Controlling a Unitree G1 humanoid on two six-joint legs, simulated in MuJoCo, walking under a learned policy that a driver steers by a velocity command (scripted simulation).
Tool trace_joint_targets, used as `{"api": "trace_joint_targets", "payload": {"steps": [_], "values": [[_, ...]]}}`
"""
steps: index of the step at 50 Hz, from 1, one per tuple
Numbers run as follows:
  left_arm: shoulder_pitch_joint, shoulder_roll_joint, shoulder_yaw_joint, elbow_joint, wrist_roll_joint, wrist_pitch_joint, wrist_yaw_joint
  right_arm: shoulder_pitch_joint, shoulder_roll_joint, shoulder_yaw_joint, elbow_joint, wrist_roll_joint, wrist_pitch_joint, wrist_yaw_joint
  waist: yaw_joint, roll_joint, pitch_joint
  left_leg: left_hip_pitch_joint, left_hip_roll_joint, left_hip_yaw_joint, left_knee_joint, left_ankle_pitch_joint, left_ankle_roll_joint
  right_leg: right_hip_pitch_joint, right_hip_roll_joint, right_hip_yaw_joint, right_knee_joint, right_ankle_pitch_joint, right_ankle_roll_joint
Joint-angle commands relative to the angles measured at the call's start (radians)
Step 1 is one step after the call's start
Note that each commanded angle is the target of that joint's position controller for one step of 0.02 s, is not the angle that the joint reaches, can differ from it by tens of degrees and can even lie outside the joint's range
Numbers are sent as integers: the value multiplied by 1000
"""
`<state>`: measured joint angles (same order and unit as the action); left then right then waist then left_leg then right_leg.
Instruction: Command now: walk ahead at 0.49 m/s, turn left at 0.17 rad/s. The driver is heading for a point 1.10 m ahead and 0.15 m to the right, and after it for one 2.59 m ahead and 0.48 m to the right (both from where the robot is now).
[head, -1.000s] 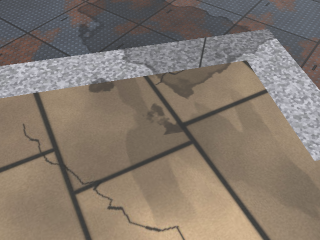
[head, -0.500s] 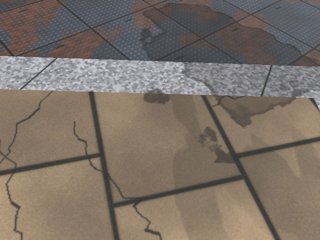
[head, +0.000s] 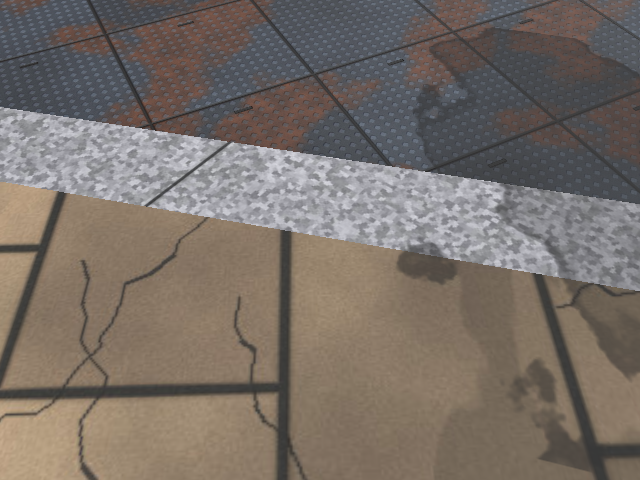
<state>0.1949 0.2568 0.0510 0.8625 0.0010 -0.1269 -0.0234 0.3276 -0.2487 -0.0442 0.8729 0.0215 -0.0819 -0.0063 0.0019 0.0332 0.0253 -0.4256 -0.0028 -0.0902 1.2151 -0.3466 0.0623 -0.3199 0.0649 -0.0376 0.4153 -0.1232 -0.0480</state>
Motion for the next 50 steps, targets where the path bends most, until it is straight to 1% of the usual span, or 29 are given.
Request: {"api": "trace_joint_targets", "payload": {"steps": [1,4,6,9,13,15,16,17,18,19,20,21,22,23,24,26,29,32,35,38,40,42,44,45,46,47,48,49,50], "values": [[14,68,7,-30,4,-11,-5,32,-54,-17,-66,-7,-8,-2,-23,-87,-40,-174,122,-14,-36,66,-1,131,-277,320,-274,4,-197],[66,121,18,-1,-3,-12,1,-49,-42,-8,-105,-20,-5,-7,-12,-79,-4,-235,146,17,-186,157,-29,112,-278,241,-313,107,-216],[95,135,21,9,-9,-3,8,-128,-39,-2,-131,-23,-10,-4,10,-71,1,-248,144,33,-328,272,-37,132,-262,193,-316,139,-198],[146,149,19,27,-20,9,14,-239,-29,5,-159,-15,-17,6,48,-83,13,-184,104,74,-526,404,-44,139,-229,124,-300,150,-160],[218,160,17,60,-28,26,15,-348,-47,5,-205,-1,-22,26,80,-97,38,-179,80,79,-641,384,-31,246,-282,146,-255,111,-146],[219,172,21,66,-28,38,18,-357,-68,-1,-221,-1,-28,35,63,-105,36,-159,67,82,-683,308,-6,309,-314,162,-211,144,-131],[207,181,23,65,-27,45,20,-327,-83,-8,-218,-2,-31,38,38,-113,19,-104,53,93,-704,278,8,324,-318,160,-169,211,-120],[186,184,22,61,-26,51,21,-248,-108,-22,-198,-6,-33,37,-14,-112,-27,15,24,119,-732,265,27,321,-293,132,-70,361,-100],[181,160,13,54,-17,54,22,-85,-159,-48,-150,-7,-34,30,-85,-92,-129,240,21,117,-733,274,59,261,-239,86,124,451,-72],[178,115,-8,17,8,50,24,118,-249,-73,-115,-20,-29,19,-152,43,-292,546,230,-122,-720,301,134,53,-168,25,469,198,-31],[313,-16,-44,22,-11,28,16,151,-298,-81,-98,-24,-22,29,-82,309,-393,828,419,-563,-846,100,274,-338,-4,49,777,-416,14],[259,110,-14,36,-38,11,15,140,-187,-55,-107,-20,-25,29,-117,172,-333,768,403,-586,-898,16,231,-439,-55,177,889,-436,-4],[166,155,2,6,-55,5,14,63,-150,-42,-118,-17,-28,27,-102,114,-204,637,375,-423,-911,87,185,-473,-97,172,891,-334,-20],[125,142,2,0,-47,9,21,-20,-128,-33,-129,-20,-31,29,-65,35,-146,503,335,-303,-940,193,162,-424,-145,151,848,-242,-13],[110,125,7,-3,-31,19,25,-68,-105,-28,-131,-25,-34,32,-38,21,-93,406,301,-220,-983,237,152,-391,-172,150,797,-181,-6],[148,88,9,8,-33,48,23,-99,-81,-26,-115,-33,-48,35,4,59,-68,306,258,-101,-1041,317,142,-303,-197,154,755,-122,7],[120,66,14,-7,-34,71,25,-76,-100,-35,-79,-39,-57,25,15,32,-26,287,246,24,-1070,455,136,-360,-187,173,707,-29,20],[50,58,18,-38,-26,71,20,-52,-113,-39,-54,-41,-51,9,3,16,-2,319,240,107,-1086,481,122,-418,-173,182,570,108,28],[-44,45,12,-72,-20,67,3,-45,-130,-40,-41,-36,-45,-3,-26,14,27,334,226,185,-1102,465,96,-397,-163,122,400,229,22],[-148,27,2,-124,-17,65,-15,16,-145,-44,-10,-29,-30,-12,-68,-1,63,427,257,222,-1086,493,89,-436,-161,73,302,230,6],[-199,24,0,-161,-20,65,-29,46,-152,-46,5,-23,-14,-14,-83,-2,77,510,281,240,-1049,540,86,-473,-155,42,264,175,-8],[-227,26,1,-194,-24,65,-44,45,-165,-50,8,-17,2,-16,-76,5,76,558,297,264,-992,655,76,-459,-137,-2,238,90,-29],[-192,50,15,-211,-26,69,-52,17,-195,-57,-5,-13,15,-24,-35,47,24,565,293,297,-878,978,55,-330,-76,-70,233,-7,-64],[-130,73,28,-205,-27,72,-51,5,-210,-61,-12,-12,22,-30,6,73,-22,560,290,307,-775,1139,46,-233,-36,-97,241,-58,-85],[-10,116,51,-183,-30,74,-47,-13,-223,-64,-18,-11,29,-33,75,79,-88,520,274,316,-609,1200,30,-68,1,-104,208,-60,-115],[157,182,87,-143,-28,77,-31,-32,-223,-61,-30,-6,27,-36,165,42,-171,366,228,327,-364,1049,-8,211,4,-41,122,5,-160],[237,282,111,-123,-25,87,-5,11,-122,-33,-67,-37,9,-28,129,-176,-251,3,116,315,-12,298,-55,531,-230,341,112,27,-255],[217,308,104,-156,-15,71,-10,48,-67,-6,-109,-24,-38,-8,70,-257,-406,-281,-64,79,235,-264,-76,739,-420,899,-63,-94,-439],[219,221,83,-151,-10,64,-12,-84,-149,-27,-135,12,-70,8,126,-138,-340,-391,4,-32,252,-188,-52,705,-385,796,-113,-98,-370]]}}
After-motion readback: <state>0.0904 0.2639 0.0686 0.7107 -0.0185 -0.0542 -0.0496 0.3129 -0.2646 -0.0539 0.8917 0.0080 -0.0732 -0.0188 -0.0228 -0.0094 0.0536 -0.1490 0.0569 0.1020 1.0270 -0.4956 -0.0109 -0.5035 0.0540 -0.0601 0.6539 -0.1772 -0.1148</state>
